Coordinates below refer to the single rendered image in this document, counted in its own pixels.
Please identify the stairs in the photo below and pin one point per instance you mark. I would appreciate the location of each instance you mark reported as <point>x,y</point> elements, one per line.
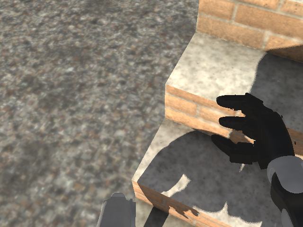
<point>239,46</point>

